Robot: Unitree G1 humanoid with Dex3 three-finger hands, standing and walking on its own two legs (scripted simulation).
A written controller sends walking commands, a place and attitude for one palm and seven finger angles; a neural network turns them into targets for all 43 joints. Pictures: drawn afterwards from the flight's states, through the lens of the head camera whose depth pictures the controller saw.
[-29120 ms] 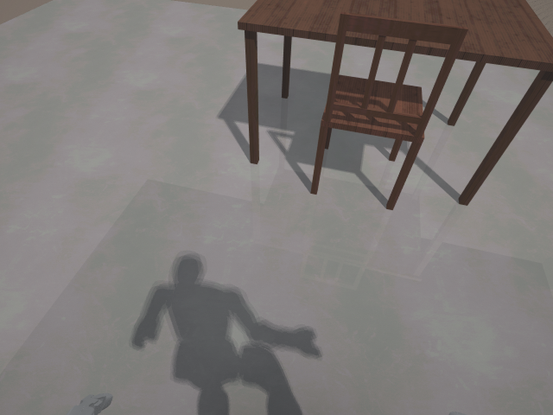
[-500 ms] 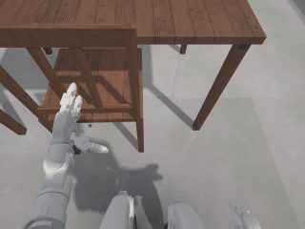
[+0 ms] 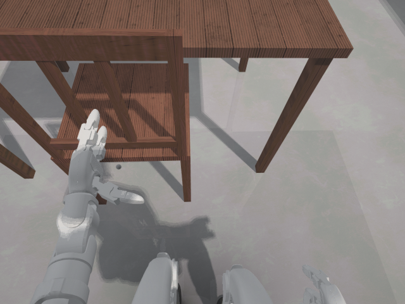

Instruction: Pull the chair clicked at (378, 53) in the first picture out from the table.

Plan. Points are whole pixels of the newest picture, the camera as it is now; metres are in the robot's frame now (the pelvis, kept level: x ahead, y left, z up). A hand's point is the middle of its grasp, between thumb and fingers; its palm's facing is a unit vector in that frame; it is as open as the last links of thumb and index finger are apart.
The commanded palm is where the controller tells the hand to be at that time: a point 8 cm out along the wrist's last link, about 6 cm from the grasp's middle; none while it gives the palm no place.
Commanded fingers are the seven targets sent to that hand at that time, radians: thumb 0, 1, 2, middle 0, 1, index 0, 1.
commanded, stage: aim the fingers beside a spindle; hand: left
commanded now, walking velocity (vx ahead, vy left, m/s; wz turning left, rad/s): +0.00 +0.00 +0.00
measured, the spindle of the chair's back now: (74, 107) +0.52 +0.30 +0.01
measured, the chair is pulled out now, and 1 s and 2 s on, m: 0.00 0.00 0.00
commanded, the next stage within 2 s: push the fingers through the gap in 0.90 s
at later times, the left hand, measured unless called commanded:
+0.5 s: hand (115, 164) +0.37 +0.18 +0.02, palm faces +0.07 -1.00 -0.05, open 16.9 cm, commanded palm +0.35 +0.22 +0.03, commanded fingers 0.00 -0.50 0.30 -0.06 -0.08 -0.06 -0.08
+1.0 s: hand (120, 162) +0.38 +0.17 +0.02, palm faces +0.04 -1.00 -0.04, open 16.9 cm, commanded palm +0.36 +0.22 +0.03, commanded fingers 0.00 -0.50 0.30 -0.06 -0.08 -0.06 -0.08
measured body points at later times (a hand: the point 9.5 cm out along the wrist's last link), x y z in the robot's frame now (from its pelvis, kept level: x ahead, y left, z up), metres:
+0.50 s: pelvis +0.00 +0.01 +0.00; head +0.10 +0.02 +0.44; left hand +0.36 +0.23 +0.03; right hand +0.13 -0.24 -0.11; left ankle +0.06 +0.10 -0.62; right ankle +0.00 -0.10 -0.62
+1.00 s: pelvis +0.00 +0.00 +0.00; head +0.11 +0.01 +0.44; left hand +0.37 +0.22 +0.03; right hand +0.13 -0.25 -0.12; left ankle +0.06 +0.10 -0.62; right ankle +0.00 -0.10 -0.62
